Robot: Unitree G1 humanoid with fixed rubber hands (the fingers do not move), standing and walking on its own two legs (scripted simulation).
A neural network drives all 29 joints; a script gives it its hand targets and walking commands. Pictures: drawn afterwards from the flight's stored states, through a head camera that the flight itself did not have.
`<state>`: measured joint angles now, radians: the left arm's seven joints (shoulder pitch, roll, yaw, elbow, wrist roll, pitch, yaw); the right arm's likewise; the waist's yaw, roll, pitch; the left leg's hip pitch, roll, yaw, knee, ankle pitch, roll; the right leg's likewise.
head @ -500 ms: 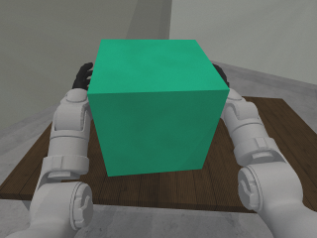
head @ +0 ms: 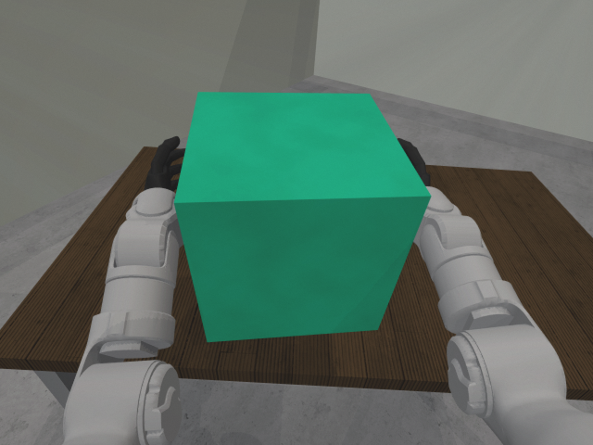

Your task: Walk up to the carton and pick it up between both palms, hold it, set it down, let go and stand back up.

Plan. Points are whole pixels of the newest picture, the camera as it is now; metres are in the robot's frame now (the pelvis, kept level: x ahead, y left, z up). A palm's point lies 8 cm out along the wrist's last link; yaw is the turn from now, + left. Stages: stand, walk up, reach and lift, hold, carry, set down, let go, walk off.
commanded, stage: set down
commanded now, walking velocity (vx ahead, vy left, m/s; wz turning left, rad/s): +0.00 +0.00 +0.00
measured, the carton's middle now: (290, 214) +0.41 +0.01 +0.17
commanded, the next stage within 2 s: none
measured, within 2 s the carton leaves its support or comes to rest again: neither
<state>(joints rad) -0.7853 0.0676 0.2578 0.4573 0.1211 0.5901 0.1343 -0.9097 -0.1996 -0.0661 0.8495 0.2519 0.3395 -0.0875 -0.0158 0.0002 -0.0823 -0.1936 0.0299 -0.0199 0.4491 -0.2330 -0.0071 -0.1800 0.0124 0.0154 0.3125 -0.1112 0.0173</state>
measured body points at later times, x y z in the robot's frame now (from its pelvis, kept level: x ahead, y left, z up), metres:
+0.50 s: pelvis +0.01 +0.00 +0.00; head -0.01 +0.01 +0.45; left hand +0.41 +0.17 +0.17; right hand +0.44 -0.16 +0.17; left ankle +0.01 +0.12 -0.74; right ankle +0.04 -0.14 -0.74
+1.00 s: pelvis +0.01 -0.01 +0.00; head +0.00 +0.01 +0.45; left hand +0.41 +0.17 +0.14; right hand +0.44 -0.17 +0.15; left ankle +0.01 +0.12 -0.74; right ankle +0.04 -0.14 -0.74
